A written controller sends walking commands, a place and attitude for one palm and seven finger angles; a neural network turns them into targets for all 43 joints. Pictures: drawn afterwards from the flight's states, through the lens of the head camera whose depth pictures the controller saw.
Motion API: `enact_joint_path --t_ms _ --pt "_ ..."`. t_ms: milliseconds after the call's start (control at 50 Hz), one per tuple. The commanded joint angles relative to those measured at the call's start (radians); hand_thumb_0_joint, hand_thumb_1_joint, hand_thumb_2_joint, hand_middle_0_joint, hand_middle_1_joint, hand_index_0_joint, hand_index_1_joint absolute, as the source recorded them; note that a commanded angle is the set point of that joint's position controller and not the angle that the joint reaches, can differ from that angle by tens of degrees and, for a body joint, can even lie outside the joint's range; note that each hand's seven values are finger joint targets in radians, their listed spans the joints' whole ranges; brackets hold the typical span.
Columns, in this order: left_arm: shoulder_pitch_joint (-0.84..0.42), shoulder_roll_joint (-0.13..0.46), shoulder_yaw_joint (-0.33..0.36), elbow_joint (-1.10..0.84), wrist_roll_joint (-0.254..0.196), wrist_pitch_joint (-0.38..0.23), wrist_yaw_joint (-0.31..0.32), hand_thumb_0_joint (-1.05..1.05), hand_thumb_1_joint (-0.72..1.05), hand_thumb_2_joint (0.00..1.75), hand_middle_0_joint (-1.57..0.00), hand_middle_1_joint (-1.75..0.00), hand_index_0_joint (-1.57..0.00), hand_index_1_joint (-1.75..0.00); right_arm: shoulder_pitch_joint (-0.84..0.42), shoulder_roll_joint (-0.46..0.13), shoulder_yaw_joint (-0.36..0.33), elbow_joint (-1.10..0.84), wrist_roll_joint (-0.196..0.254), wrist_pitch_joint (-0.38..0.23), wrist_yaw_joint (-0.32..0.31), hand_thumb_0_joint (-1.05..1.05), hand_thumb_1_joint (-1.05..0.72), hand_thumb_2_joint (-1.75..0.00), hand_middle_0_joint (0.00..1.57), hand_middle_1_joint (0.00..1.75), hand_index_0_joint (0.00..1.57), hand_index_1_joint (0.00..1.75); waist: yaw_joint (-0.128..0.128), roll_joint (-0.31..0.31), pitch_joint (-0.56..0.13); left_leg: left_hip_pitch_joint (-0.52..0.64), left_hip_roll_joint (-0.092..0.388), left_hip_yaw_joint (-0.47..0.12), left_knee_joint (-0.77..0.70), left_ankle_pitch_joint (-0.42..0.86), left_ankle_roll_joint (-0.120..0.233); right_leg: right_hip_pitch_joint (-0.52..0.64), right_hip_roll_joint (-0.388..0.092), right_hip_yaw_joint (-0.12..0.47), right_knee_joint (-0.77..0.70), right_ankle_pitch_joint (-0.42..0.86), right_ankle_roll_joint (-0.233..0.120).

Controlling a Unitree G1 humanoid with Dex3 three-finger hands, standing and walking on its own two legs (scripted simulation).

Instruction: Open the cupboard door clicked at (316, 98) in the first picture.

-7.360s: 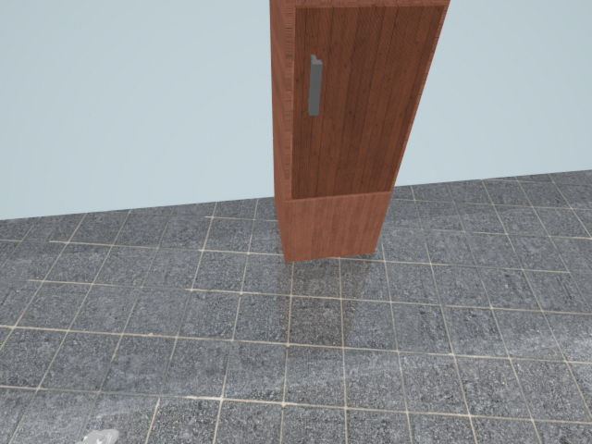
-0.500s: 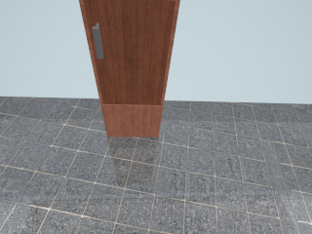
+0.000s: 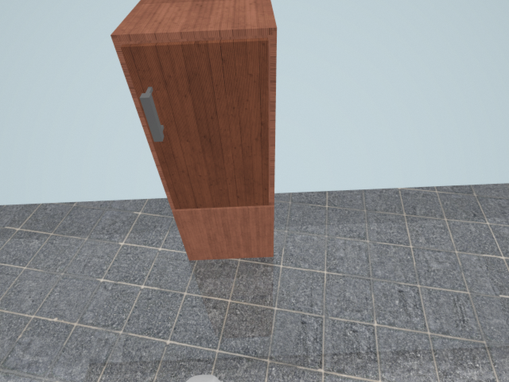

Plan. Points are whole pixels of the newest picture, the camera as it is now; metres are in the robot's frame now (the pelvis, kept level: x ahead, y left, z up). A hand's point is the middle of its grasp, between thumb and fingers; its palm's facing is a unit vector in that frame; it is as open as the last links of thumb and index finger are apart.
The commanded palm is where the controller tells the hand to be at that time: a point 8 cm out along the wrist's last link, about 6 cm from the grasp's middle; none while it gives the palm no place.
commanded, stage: take the last steps up to it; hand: left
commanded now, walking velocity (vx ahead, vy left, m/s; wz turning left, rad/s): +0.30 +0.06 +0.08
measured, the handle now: (154, 114) +0.76 +0.31 +0.04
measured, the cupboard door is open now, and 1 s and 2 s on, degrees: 0 0 0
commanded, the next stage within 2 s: come to a stop and stand still in 0.38 s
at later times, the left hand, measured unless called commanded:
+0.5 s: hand out of the picture +0.17 +0.28 -0.19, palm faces +0.07 -0.98 -0.17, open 7.4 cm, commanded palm none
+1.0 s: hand (151, 324) +0.28 +0.24 -0.17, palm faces +0.01 -0.96 -0.26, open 7.3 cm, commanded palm none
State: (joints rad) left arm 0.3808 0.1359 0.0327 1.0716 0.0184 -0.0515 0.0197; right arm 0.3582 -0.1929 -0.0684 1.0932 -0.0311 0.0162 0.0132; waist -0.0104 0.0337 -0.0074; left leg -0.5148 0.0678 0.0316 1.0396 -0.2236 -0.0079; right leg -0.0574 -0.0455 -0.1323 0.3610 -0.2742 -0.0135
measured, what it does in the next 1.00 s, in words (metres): walks ahead: left foot, then right foot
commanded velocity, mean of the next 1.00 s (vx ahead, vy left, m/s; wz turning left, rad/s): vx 0.01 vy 0.01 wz -0.01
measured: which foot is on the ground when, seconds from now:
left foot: up 0.00-0.26, down 0.28-0.84, up 0.86-1.00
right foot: down 0.00-0.28, up 0.30-0.80, down 0.82-1.00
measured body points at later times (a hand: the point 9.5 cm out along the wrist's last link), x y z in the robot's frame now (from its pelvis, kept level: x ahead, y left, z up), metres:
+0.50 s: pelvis +0.17 +0.10 -0.01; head +0.18 +0.12 +0.44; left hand +0.17 +0.33 -0.17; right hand +0.26 -0.13 -0.14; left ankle +0.20 +0.17 -0.75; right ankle +0.16 -0.03 -0.66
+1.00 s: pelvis +0.20 +0.06 -0.01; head +0.25 +0.03 +0.43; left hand +0.28 +0.29 -0.15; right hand +0.20 -0.16 -0.18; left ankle +0.15 +0.19 -0.68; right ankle +0.22 -0.03 -0.75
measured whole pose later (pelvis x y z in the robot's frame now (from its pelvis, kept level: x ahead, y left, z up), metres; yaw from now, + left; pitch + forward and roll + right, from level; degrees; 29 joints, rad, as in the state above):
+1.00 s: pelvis +0.20 +0.06 -0.01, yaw +0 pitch +0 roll +2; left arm 0.16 0.14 0.04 0.99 0.02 0.02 0.05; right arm 0.24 -0.16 -0.07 1.07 -0.01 0.06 -0.04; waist -0.02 0.03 0.12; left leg -0.38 0.00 0.03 1.01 -0.51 -0.03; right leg -0.29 -0.04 -0.09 0.54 -0.26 -0.04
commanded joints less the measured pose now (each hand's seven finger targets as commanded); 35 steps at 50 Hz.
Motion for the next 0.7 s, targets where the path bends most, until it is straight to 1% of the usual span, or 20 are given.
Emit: enact_joint_path --t_ms 0,80,160,180,200,220,240,260,280,300,320,340,380,400,420,460,500,540,600,680 --pt "0.098 0.096 0.011 0.004 0.0 -0.035 0.004 0.0 0.9 0.9 -0.2 -0.3 -0.2 -0.3 -0.085 -0.013 -0.002 -0.082 0.005 -0.021 0.014 0.0 -0.9 -0.9 0.2 0.3 0.2 0.3 0.03 -0.175 0.169 -0.159 0.036 0.011 -0.025 0.093 -0.021 -0.044 -0.225 0.128 -0.234 0.155 -0.069" --pt "0.145 0.111 0.013 0.037 0.006 -0.041 0.01 0.0 0.9 0.9 -0.2 -0.3 -0.2 -0.3 -0.195 -0.002 0.008 -0.124 0.008 -0.031 0.024 0.0 -0.9 -0.9 0.2 0.3 0.2 0.3 0.048 -0.17 0.169 -0.16 0.043 0.054 -0.19 0.094 -0.015 0.017 -0.24 0.093 -0.186 0.329 -0.093" --pt "0.154 0.132 0.02 0.052 0.011 -0.031 0.016 0.0 0.9 0.9 -0.2 -0.3 -0.2 -0.3 -0.254 0.009 0.017 -0.145 0.013 -0.046 0.029 0.0 -0.9 -0.9 0.2 0.3 0.2 0.3 0.056 -0.196 0.159 0.001 0.012 0.087 -0.358 0.041 0.021 0.001 -0.253 0.074 -0.116 0.433 -0.087" --pt "0.144 0.138 0.023 0.052 0.011 -0.028 0.017 0.0 0.9 0.9 -0.2 -0.3 -0.2 -0.3 -0.226 0.0 0.014 -0.14 0.012 -0.052 0.024 0.0 -0.9 -0.9 0.2 0.3 0.2 0.3 0.039 -0.192 0.14 0.073 0.0 0.09 -0.39 0.021 0.034 -0.009 -0.259 0.076 -0.064 0.49 -0.088" --pt "0.129 0.144 0.026 0.052 0.009 -0.025 0.017 0.0 0.9 0.9 -0.2 -0.3 -0.2 -0.3 -0.148 -0.015 0.009 -0.114 0.009 -0.057 0.016 0.0 -0.9 -0.9 0.2 0.3 0.2 0.3 -0.003 -0.177 0.099 0.197 -0.028 0.108 -0.446 0.038 0.042 -0.034 -0.239 0.049 0.037 0.549 -0.076" --pt "0.117 0.14 0.026 0.052 0.007 -0.02 0.015 0.0 0.9 0.9 -0.2 -0.3 -0.2 -0.3 -0.008 -0.058 -0.001 -0.069 0.003 -0.063 0.007 0.0 -0.9 -0.9 0.2 0.3 0.2 0.3 -0.064 -0.111 0.026 0.391 -0.044 0.104 -0.508 0.083 0.048 -0.093 -0.2 0.01 0.222 0.527 -0.051" --pt "0.159 0.099 0.022 0.046 -0.002 -0.016 0.011 0.0 0.9 0.9 -0.2 -0.3 -0.2 -0.3 0.135 -0.151 -0.019 -0.035 -0.009 -0.071 -0.006 0.0 -0.9 -0.9 0.2 0.3 0.2 0.3 -0.104 0.079 -0.112 0.62 0.102 -0.046 -0.538 0.172 0.08 -0.219 -0.11 -0.037 0.47 0.267 -0.012" --pt "0.203 0.045 0.01 0.03 -0.013 -0.013 0.003 0.0 0.9 0.9 -0.2 -0.3 -0.2 -0.3 0.21 -0.244 -0.039 -0.014 -0.002 -0.074 -0.02 0.0 -0.9 -0.9 0.2 0.3 0.2 0.3 -0.1 0.315 -0.22 0.795 0.343 -0.382 -0.63 0.315 0.166 -0.448 0.019 -0.029 0.765 -0.318 0.021" --pt "0.145 0.067 0.013 0.011 -0.009 -0.006 0.008 0.0 0.9 0.9 -0.2 -0.3 -0.2 -0.3 0.196 -0.248 -0.035 -0.013 0.015 -0.062 -0.027 0.0 -0.9 -0.9 0.2 0.3 0.2 0.3 -0.099 0.232 -0.205 0.719 0.374 -0.403 -0.71 0.261 0.194 -0.475 0.003 0.078 0.886 -0.344 -0.007" --pt "0.111 0.06 0.012 0.011 -0.01 -0.001 0.01 0.0 0.9 0.9 -0.2 -0.3 -0.2 -0.3 0.103 -0.204 -0.027 -0.029 0.015 -0.065 -0.035 0.0 -0.9 -0.9 0.2 0.3 0.2 0.3 -0.073 0.211 -0.169 0.643 0.352 -0.348 -0.738 0.207 0.18 -0.494 -0.039 0.104 0.946 -0.267 -0.01" --pt "0.052 0.057 0.013 0.008 -0.01 -0.002 0.001 0.0 0.9 0.9 -0.2 -0.3 -0.2 -0.3 0.015 -0.155 -0.016 -0.058 0.017 -0.072 -0.038 0.0 -0.9 -0.9 0.2 0.3 0.2 0.3 -0.052 0.1 -0.063 0.507 0.328 -0.298 -0.747 0.22 0.184 -0.519 -0.075 0.103 0.96 -0.189 -0.003" --pt "0.031 0.049 0.019 0.016 -0.002 0.001 -0.006 0.0 0.9 0.9 -0.2 -0.3 -0.2 -0.3 -0.035 -0.106 0.001 -0.068 0.012 -0.079 -0.037 0.0 -0.9 -0.9 0.2 0.3 0.2 0.3 -0.029 0.053 0.007 0.392 0.297 -0.218 -0.766 0.251 0.173 -0.49 -0.097 0.116 0.932 -0.13 0.004" --pt "0.063 0.016 0.017 0.029 0.004 0.02 -0.011 0.0 0.9 0.9 -0.2 -0.3 -0.2 -0.3 -0.061 -0.057 0.019 -0.062 0.013 -0.093 -0.04 0.0 -0.9 -0.9 0.2 0.3 0.2 0.3 0.013 0.045 0.046 0.283 0.246 -0.105 -0.8 0.315 0.154 -0.414 -0.099 0.109 0.856 -0.081 0.017" --pt "0.077 0.008 0.018 0.031 0.006 0.029 -0.011 0.0 0.9 0.9 -0.2 -0.3 -0.2 -0.3 -0.067 -0.046 0.022 -0.061 0.015 -0.095 -0.04 0.0 -0.9 -0.9 0.2 0.3 0.2 0.3 0.026 0.064 0.043 0.259 0.225 -0.071 -0.814 0.306 0.152 -0.39 -0.094 0.104 0.824 -0.061 0.021" --pt "0.086 0.012 0.02 0.032 0.005 0.036 -0.01 0.0 0.9 0.9 -0.2 -0.3 -0.2 -0.3 -0.067 -0.041 0.023 -0.057 0.016 -0.098 -0.042 0.0 -0.9 -0.9 0.2 0.3 0.2 0.3 0.037 0.058 0.033 0.258 0.218 -0.065 -0.825 0.306 0.153 -0.382 -0.09 0.106 0.8 -0.034 0.024" --pt "0.076 0.011 0.025 0.016 0.01 0.049 -0.009 0.0 0.9 0.9 -0.2 -0.3 -0.2 -0.3 -0.068 -0.03 0.018 -0.07 0.013 -0.096 -0.042 0.0 -0.9 -0.9 0.2 0.3 0.2 0.3 0.045 0.049 0.04 0.267 0.211 -0.041 -0.846 0.282 0.16 -0.411 -0.086 0.106 0.752 0.006 0.035" --pt "0.031 0.016 0.02 -0.002 0.005 0.061 -0.002 0.0 0.9 0.9 -0.2 -0.3 -0.2 -0.3 -0.078 -0.028 0.026 -0.074 0.013 -0.09 -0.046 0.0 -0.9 -0.9 0.2 0.3 0.2 0.3 0.046 0.013 0.059 0.26 0.218 -0.029 -0.829 0.424 0.156 -0.399 -0.089 0.127 0.658 0.047 0.05" --pt "0.006 0.024 0.017 -0.014 0.002 0.07 0.006 0.0 0.9 0.9 -0.2 -0.3 -0.2 -0.3 -0.086 -0.03 0.031 -0.075 0.011 -0.083 -0.052 0.0 -0.9 -0.9 0.2 0.3 0.2 0.3 0.049 0.011 0.054 0.268 0.218 -0.007 -0.79 0.579 0.147 -0.349 -0.072 0.12 0.568 0.052 0.056" --pt "-0.074 0.057 0.014 -0.046 0.001 0.081 0.012 0.0 0.9 0.9 -0.2 -0.3 -0.2 -0.3 -0.07 -0.061 0.023 -0.06 0.008 -0.06 -0.059 0.0 -0.9 -0.9 0.2 0.3 0.2 0.3 0.021 0.06 0.056 0.343 0.227 -0.019 -0.719 0.722 0.152 -0.32 -0.043 0.085 0.429 -0.008 0.052" --pt "-0.142 0.089 0.02 -0.093 0.001 0.09 0.015 0.0 0.9 0.9 -0.2 -0.3 -0.2 -0.3 -0.037 -0.088 0.003 -0.047 0.007 -0.033 -0.063 0.0 -0.9 -0.9 0.2 0.3 0.2 0.3 0.0 0.108 0.075 0.382 0.244 -0.055 -0.685 0.743 0.163 -0.311 -0.027 0.078 0.364 -0.07 0.038"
